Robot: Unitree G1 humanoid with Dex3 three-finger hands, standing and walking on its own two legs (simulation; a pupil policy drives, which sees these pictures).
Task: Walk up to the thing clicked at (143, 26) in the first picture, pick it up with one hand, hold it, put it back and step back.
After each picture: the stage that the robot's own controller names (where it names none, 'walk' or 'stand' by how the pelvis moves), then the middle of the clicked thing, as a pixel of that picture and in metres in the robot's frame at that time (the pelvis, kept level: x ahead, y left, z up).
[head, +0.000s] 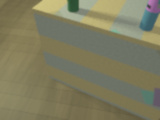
stand; (154, 6) +0.73 -0.34 +0.10
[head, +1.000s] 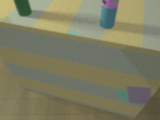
rise first; (110, 0) +0.68 -0.10 +0.13
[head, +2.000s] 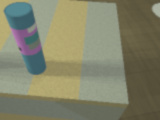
stand; (29, 44) +0.42 +0.19 +0.12
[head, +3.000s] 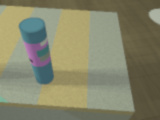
stand; (39, 55) +0.41 +0.16 +0.09
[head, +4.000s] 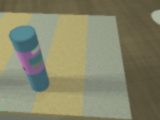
stand; (33, 63) +0.39 +0.17 +0.09
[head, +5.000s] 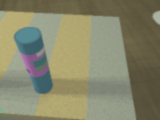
stand; (37, 65) +0.37 +0.16 +0.09
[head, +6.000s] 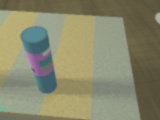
stand; (42, 64) +0.38 +0.15 +0.09
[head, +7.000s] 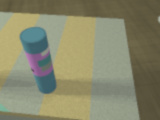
rise first; (41, 65) +0.37 +0.16 +0.10
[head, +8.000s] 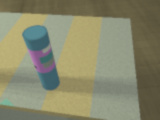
go down; (44, 62) +0.39 +0.17 +0.10
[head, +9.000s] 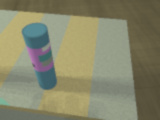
go down; (42, 60) +0.39 +0.16 +0.10
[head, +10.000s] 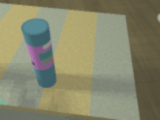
go down; (42, 58) +0.39 +0.14 +0.10
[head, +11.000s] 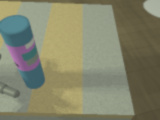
close in; (26, 58) +0.38 +0.16 +0.12
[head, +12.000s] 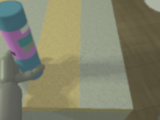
close; (23, 47) +0.41 +0.17 +0.14
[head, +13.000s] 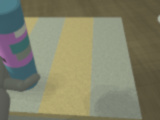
lift; (16, 52) +0.31 +0.17 +0.24
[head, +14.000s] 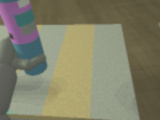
hold; (23, 31) +0.35 +0.15 +0.28
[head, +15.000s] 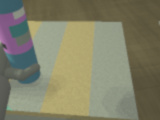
hold; (17, 40) +0.33 +0.17 +0.26
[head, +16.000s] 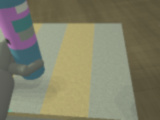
crouch; (20, 36) +0.33 +0.16 +0.27
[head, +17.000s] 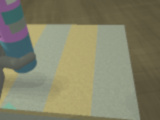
crouch; (11, 28) +0.32 +0.18 +0.30
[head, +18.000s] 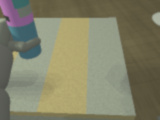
lower; (19, 15) +0.42 +0.17 +0.27
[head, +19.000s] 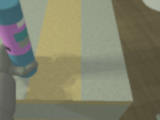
lower; (17, 43) +0.42 +0.18 +0.14
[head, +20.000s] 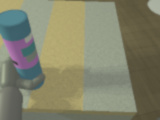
lower; (25, 56) +0.37 +0.17 +0.14
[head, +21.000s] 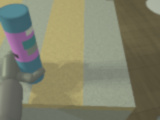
lower; (25, 50) +0.40 +0.17 +0.13
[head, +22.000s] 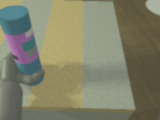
lower; (25, 51) +0.39 +0.17 +0.13
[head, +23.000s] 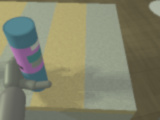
open; (30, 60) +0.36 +0.16 +0.13
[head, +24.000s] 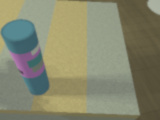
sink last; (31, 64) +0.35 +0.15 +0.12
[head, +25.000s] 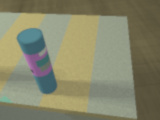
stand; (40, 65) +0.37 +0.17 +0.10
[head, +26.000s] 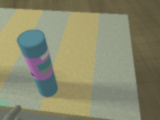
stand; (41, 68) +0.35 +0.16 +0.10
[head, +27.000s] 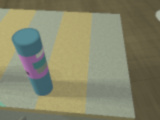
stand; (36, 66) +0.36 +0.17 +0.10
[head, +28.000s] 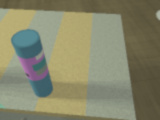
stand; (36, 68) +0.35 +0.17 +0.10
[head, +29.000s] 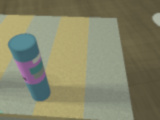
stand; (33, 72) +0.35 +0.17 +0.10
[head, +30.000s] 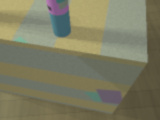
walk; (57, 4) +0.55 +0.09 +0.13
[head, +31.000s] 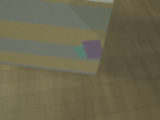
walk; out of the picture +0.94 +0.15 +0.12
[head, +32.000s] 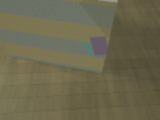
stand; out of the picture +1.12 +0.08 +0.11
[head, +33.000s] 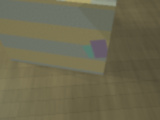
stand; out of the picture +1.10 +0.09 +0.09
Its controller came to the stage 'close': yes
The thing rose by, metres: 0.20
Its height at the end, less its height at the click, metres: +0.00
